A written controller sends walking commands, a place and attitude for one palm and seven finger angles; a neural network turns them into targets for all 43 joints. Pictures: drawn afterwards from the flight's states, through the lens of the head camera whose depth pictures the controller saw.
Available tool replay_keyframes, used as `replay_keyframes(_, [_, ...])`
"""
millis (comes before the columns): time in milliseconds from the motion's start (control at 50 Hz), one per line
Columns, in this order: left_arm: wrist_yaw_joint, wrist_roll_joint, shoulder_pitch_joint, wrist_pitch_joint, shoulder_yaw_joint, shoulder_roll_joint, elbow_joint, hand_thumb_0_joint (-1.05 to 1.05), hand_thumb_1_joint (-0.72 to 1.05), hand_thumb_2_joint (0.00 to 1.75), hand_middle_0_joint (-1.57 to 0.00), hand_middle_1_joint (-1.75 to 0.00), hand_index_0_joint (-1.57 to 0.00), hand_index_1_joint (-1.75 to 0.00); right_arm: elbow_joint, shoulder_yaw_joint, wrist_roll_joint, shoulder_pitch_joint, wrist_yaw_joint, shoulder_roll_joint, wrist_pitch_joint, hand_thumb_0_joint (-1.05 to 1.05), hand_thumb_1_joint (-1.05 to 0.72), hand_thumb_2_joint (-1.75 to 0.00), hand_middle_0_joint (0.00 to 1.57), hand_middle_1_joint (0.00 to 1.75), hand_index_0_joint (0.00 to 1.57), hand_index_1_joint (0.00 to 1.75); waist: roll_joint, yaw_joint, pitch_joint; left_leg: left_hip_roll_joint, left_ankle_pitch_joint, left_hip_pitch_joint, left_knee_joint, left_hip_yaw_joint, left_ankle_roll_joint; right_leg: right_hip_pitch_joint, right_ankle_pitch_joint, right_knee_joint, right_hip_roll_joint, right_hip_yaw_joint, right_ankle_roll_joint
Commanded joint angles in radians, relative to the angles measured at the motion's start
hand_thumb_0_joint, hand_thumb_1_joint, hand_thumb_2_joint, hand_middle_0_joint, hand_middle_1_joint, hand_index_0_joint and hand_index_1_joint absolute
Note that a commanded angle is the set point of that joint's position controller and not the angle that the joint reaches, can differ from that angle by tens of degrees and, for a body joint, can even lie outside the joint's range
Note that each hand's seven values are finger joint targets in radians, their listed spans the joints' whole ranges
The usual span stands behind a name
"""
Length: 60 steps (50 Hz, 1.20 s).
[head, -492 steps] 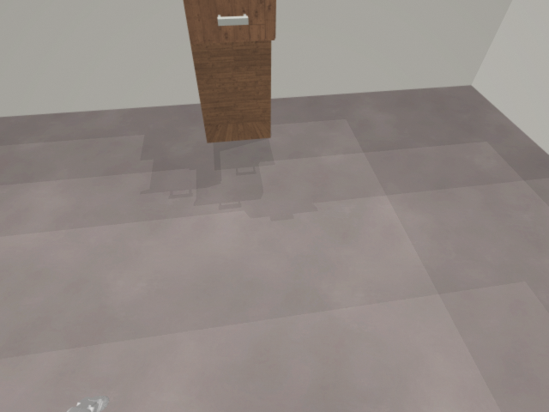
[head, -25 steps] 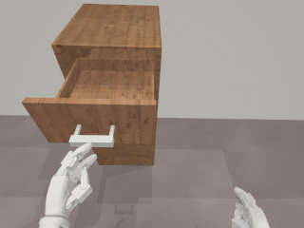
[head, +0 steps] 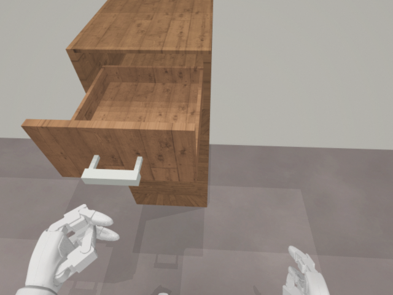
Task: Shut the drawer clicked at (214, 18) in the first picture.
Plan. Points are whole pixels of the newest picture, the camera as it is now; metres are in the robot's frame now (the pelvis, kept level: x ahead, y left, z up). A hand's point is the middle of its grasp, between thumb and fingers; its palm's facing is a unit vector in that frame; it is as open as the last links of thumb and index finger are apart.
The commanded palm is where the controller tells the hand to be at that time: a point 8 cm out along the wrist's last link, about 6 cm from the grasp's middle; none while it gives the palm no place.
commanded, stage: raise the hand and make a fist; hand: left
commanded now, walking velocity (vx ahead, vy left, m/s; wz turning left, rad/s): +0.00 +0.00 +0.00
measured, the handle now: (114, 168) +0.36 +0.20 +0.07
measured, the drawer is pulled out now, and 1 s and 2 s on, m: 0.28 0.28 0.28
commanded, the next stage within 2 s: bring the fist close to the handle in 1.10 s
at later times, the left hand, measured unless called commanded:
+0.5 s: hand (77, 252) +0.17 +0.18 +0.13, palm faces -0.01 -1.00 -0.03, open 3.1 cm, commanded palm +0.12 +0.22 +0.15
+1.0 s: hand (80, 246) +0.17 +0.16 +0.16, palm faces +0.01 -1.00 -0.07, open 3.3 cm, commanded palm +0.12 +0.21 +0.17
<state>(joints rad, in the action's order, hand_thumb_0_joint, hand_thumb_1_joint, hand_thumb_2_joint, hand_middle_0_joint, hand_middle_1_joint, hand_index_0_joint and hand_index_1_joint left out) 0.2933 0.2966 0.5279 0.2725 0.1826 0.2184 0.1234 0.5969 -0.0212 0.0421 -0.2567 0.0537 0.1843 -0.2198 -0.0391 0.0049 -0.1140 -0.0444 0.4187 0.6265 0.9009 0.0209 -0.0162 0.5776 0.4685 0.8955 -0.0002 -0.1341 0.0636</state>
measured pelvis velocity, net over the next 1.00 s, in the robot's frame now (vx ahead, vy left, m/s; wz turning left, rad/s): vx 0.01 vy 0.02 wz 0.00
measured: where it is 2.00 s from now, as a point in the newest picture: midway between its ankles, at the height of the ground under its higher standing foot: outside the picture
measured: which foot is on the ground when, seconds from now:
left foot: down 0.00-1.00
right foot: down 0.00-1.00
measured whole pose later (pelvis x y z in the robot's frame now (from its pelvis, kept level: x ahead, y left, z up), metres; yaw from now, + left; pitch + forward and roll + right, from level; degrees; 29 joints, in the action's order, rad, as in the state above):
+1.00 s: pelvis +0.01 +0.02 +0.02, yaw +0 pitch +1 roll -1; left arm 0.12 0.21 0.70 0.06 0.03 0.20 0.58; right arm 0.54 -0.04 0.05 -0.27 0.03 0.24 -0.27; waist -0.06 -0.03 -0.10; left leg -0.02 0.38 0.39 0.75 0.04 0.02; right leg 0.34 0.41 0.72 -0.01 -0.12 0.03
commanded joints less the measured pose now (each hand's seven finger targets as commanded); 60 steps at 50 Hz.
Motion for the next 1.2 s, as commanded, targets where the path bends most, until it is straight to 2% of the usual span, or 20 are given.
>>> replay_keyframes(0, [-0.03,0.018,0.135,0.117,0.067,0.085,0.276,0.0,0.9,0.9,-1.02,-1.19,-1.02,-1.19,-0.199,0.072,0.006,0.128,0.001,0.128,-0.094,0.0,-0.9,-0.9,0.2,0.3,0.2,0.3,0.082,-0.043,-0.114,0.048,-0.231,-0.061,-0.096,-0.035,0.042,-0.187,-0.395,-0.21,-0.063,0.19,-0.108])
replay_keyframes(40, [-0.029,0.007,0.152,0.135,0.023,0.071,0.297,0.0,0.9,0.9,-1.06,-1.23,-1.06,-1.23,-0.197,0.072,0.005,0.128,-0.006,0.139,-0.114,0.0,-0.9,-0.9,0.2,0.3,0.2,0.3,0.118,-0.026,-0.097,0.045,-0.24,-0.079,-0.098,-0.038,0.049,-0.164,-0.383,-0.211,-0.053,0.173,-0.105])
replay_keyframes(60, [-0.025,0.004,0.146,0.142,-0.012,0.049,0.329,0.0,0.9,0.9,-1.08,-1.25,-1.08,-1.25,-0.201,0.074,0.007,0.111,-0.008,0.141,-0.124,0.0,-0.9,-0.9,0.2,0.3,0.2,0.3,0.094,-0.019,-0.098,0.047,-0.235,-0.096,-0.107,-0.035,0.051,-0.149,-0.364,-0.213,-0.048,0.164,-0.099])
replay_keyframes(80, [-0.029,0.001,0.162,0.146,-0.015,0.052,0.354,0.0,0.9,0.9,-1.1,-1.27,-1.1,-1.27,-0.201,0.077,0.008,0.107,-0.01,0.143,-0.133,0.0,-0.9,-0.9,0.2,0.3,0.2,0.3,0.059,-0.025,-0.108,0.046,-0.238,-0.117,-0.116,-0.033,0.051,-0.139,-0.332,-0.206,-0.037,0.14,-0.084])
replay_keyframes(140, [-0.064,-0.022,0.134,0.144,-0.013,0.079,0.388,0.0,0.9,0.9,-1.16,-1.34,-1.16,-1.34,-0.193,0.077,0.006,0.107,-0.008,0.152,-0.14,0.0,-0.9,-0.9,0.2,0.3,0.2,0.3,0.073,-0.012,-0.07,0.041,-0.212,-0.131,-0.129,-0.037,0.056,-0.098,-0.235,-0.212,-0.02,0.115,-0.068])
replay_keyframes(220, [-0.109,-0.045,0.171,0.128,-0.045,0.058,0.487,0.0,0.9,0.9,-1.24,-1.43,-1.24,-1.43,-0.22,0.072,0.007,0.104,-0.017,0.144,-0.14,0.0,-0.9,-0.9,0.2,0.3,0.2,0.3,-0.015,-0.031,-0.107,0.037,-0.232,-0.181,-0.163,-0.038,0.054,-0.108,-0.236,-0.181,-0.007,0.064,-0.048])
replay_keyframes(280, [-0.129,-0.056,0.182,0.089,-0.096,0.019,0.528,0.0,0.9,0.9,-1.3,-1.49,-1.3,-1.49,-0.237,0.064,0.007,0.104,-0.024,0.14,-0.126,0.0,-0.9,-0.9,0.2,0.3,0.2,0.3,0.004,-0.025,-0.094,0.029,-0.247,-0.202,-0.179,-0.046,0.054,-0.11,-0.256,-0.18,0.0,0.046,-0.049])
replay_keyframes(340, [-0.14,-0.079,0.199,0.033,-0.099,0.032,0.535,0.0,0.9,0.9,-1.36,-1.56,-1.36,-1.56,-0.243,0.053,0.008,0.121,-0.03,0.142,-0.109,0.0,-0.9,-0.9,0.2,0.3,0.2,0.3,0.006,-0.032,-0.065,0.019,-0.272,-0.208,-0.195,-0.055,0.052,-0.122,-0.271,-0.184,0.002,0.037,-0.047])
replay_keyframes(380, [-0.135,-0.082,0.189,-0.001,-0.158,-0.003,0.595,0.0,0.9,0.9,-1.4,-1.6,-1.4,-1.6,-0.264,0.044,0.01,0.115,-0.036,0.14,-0.103,0.0,-0.9,-0.9,0.2,0.3,0.2,0.3,-0.013,-0.027,-0.053,0.016,-0.269,-0.224,-0.209,-0.06,0.05,-0.12,-0.262,-0.187,0.004,0.03,-0.048])
replay_keyframes(480, [-0.16,-0.107,0.169,-0.078,-0.19,-0.01,0.668,0.0,0.9,0.9,-1.4,-1.6,-1.4,-1.6,-0.282,0.024,0.007,0.121,-0.04,0.135,-0.084,0.0,-0.9,-0.9,0.2,0.3,0.2,0.3,-0.004,-0.028,-0.027,0.008,-0.232,-0.247,-0.243,-0.076,0.046,-0.126,-0.222,-0.203,0.007,0.021,-0.046])
replay_keyframes(540, [-0.181,-0.117,0.146,-0.107,-0.16,0.026,0.692,0.0,0.9,0.9,-1.4,-1.6,-1.4,-1.6,-0.279,0.015,0.008,0.132,-0.039,0.137,-0.076,0.0,-0.9,-0.9,0.2,0.3,0.2,0.3,0.002,-0.033,-0.002,0.005,-0.191,-0.242,-0.263,-0.082,0.042,-0.139,-0.187,-0.219,0.008,0.02,-0.044])
replay_keyframes(580, [-0.185,-0.115,0.141,-0.121,-0.201,-0.011,0.726,0.0,0.9,0.9,-1.4,-1.6,-1.4,-1.6,-0.29,0.009,0.01,0.13,-0.042,0.13,-0.077,0.0,-0.9,-0.9,0.2,0.3,0.2,0.3,0.01,-0.028,-0.003,0.005,-0.176,-0.255,-0.274,-0.082,0.042,-0.141,-0.177,-0.226,0.007,0.019,-0.045])
replay_keyframes(640, [-0.195,-0.12,0.151,-0.144,-0.169,0.021,0.737,0.0,0.9,0.9,-1.4,-1.6,-1.4,-1.6,-0.284,0.006,0.012,0.14,-0.041,0.133,-0.078,0.0,-0.9,-0.9,0.2,0.3,0.2,0.3,0.009,-0.04,-0.002,0.005,-0.179,-0.258,-0.284,-0.081,0.041,-0.167,-0.18,-0.24,0.005,0.022,-0.042])
replay_keyframes(660, [-0.194,-0.118,0.147,-0.151,-0.19,0.001,0.753,0.0,0.9,0.9,-1.4,-1.6,-1.4,-1.6,-0.287,0.002,0.012,0.136,-0.042,0.131,-0.078,0.0,-0.9,-0.9,0.2,0.3,0.2,0.3,0.001,-0.036,-0.002,0.008,-0.177,-0.265,-0.289,-0.077,0.042,-0.17,-0.183,-0.247,0.004,0.023,-0.043])
replay_keyframes(740, [-0.191,-0.105,0.169,-0.182,-0.141,0.022,0.69,0.0,0.9,0.9,-1.4,-1.6,-1.4,-1.6,-0.272,0.006,0.018,0.15,-0.032,0.135,-0.077,0.0,-0.9,-0.9,0.2,0.3,0.2,0.3,0.046,-0.046,0.028,0.014,-0.157,-0.252,-0.299,-0.065,0.043,-0.19,-0.171,-0.281,0.004,0.031,-0.044])
replay_keyframes(780, [-0.183,-0.096,0.136,-0.186,-0.152,0.014,0.688,0.0,0.9,0.9,-1.4,-1.6,-1.4,-1.6,-0.275,0.005,0.02,0.145,-0.027,0.136,-0.079,0.0,-0.9,-0.9,0.2,0.3,0.2,0.3,0.049,-0.036,0.039,0.02,-0.148,-0.251,-0.298,-0.054,0.046,-0.185,-0.169,-0.294,0.002,0.037,-0.049])
replay_keyframes(840, [-0.187,-0.087,0.141,-0.165,-0.1,0.051,0.698,0.0,0.9,0.9,-1.4,-1.6,-1.4,-1.6,-0.265,0.009,0.019,0.148,-0.022,0.136,-0.096,0.0,-0.9,-0.9,0.2,0.3,0.2,0.3,0.037,-0.049,0.016,0.023,-0.164,-0.264,-0.292,-0.051,0.047,-0.204,-0.174,-0.302,0.002,0.044,-0.046])
replay_keyframes(900, [-0.179,-0.075,0.145,-0.136,-0.121,0.031,0.719,0.0,0.9,0.9,-1.4,-1.6,-1.4,-1.6,-0.262,0.011,0.018,0.135,-0.026,0.135,-0.119,0.0,-0.9,-0.9,0.2,0.3,0.2,0.3,0.013,-0.044,-0.007,0.029,-0.19,-0.28,-0.281,-0.041,0.049,-0.209,-0.216,-0.299,-0.002,0.047,-0.048])
replay_keyframes(1040, [-0.16,-0.057,0.128,-0.115,-0.063,0.066,0.632,0.0,0.9,0.9,-1.4,-1.6,-1.4,-1.6,-0.233,0.019,0.019,0.143,-0.014,0.14,-0.141,0.0,-0.9,-0.9,0.2,0.3,0.2,0.3,0.038,-0.043,0.039,0.038,-0.184,-0.259,-0.262,-0.028,0.051,-0.21,-0.216,-0.348,-0.011,0.094,-0.054])
replay_keyframes(1180, [-0.12,-0.029,0.112,-0.103,-0.01,0.089,0.602,0.0,0.9,0.9,-1.4,-1.6,-1.4,-1.6,-0.214,0.019,0.022,0.141,-0.005,0.135,-0.161,0.0,-0.9,-0.9,0.2,0.3,0.2,0.3,0.064,-0.049,0.013,0.045,-0.226,-0.277,-0.255,-0.021,0.052,-0.248,-0.295,-0.371,-0.022,0.125,-0.067])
